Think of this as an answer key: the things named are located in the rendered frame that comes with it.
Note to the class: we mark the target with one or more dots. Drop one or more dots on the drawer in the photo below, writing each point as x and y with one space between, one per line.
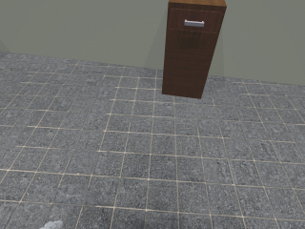
210 19

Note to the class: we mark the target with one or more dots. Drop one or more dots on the handle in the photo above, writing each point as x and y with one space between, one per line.
194 23

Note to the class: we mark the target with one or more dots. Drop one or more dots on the cabinet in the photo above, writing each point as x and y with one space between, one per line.
189 54

